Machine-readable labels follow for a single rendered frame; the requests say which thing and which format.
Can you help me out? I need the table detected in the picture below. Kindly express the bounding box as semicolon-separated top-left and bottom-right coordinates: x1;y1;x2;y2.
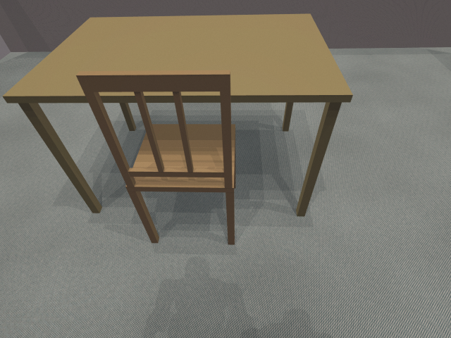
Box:
2;13;353;216

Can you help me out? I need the chair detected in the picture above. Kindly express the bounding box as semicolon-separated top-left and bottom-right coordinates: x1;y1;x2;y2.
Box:
76;70;235;245

